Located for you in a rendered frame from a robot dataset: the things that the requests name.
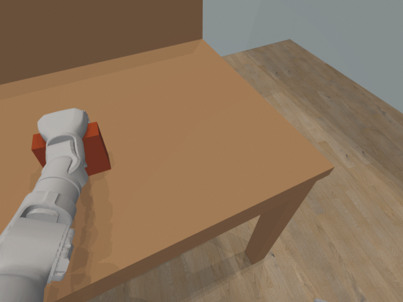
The table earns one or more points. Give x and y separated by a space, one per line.
194 149

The sponge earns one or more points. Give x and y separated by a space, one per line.
96 155

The robot left upper arm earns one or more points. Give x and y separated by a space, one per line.
34 253

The left robot hand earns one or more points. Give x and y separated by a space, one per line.
69 120

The left robot forearm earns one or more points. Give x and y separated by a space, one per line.
56 192

